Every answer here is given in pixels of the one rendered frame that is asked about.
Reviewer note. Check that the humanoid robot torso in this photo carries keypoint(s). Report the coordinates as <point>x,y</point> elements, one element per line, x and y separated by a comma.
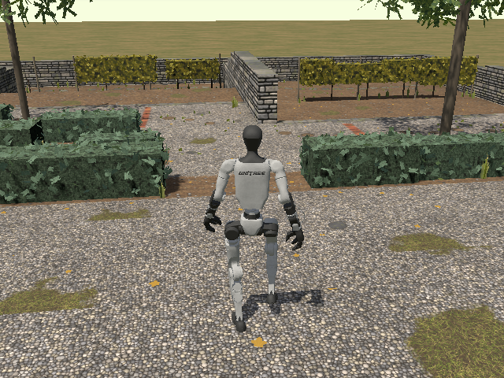
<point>252,191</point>

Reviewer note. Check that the left robot upper arm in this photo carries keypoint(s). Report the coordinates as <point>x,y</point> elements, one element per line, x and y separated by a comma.
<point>222,179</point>

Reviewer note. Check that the right robot forearm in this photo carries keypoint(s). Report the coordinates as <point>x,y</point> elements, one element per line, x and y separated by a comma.
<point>292,215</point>

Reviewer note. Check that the left robot forearm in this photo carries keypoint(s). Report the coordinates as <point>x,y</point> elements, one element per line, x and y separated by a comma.
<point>212,207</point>

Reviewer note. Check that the robot left foot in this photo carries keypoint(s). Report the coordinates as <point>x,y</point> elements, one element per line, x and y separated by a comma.
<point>240,325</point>

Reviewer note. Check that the robot left hand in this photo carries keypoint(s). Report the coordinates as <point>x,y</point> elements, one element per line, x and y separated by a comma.
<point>215,220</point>

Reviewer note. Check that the robot right hand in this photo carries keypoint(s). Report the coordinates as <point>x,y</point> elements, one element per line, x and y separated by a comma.
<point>299,238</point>

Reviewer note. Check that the right robot upper arm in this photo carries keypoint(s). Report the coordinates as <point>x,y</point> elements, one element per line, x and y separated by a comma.
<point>281,180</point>

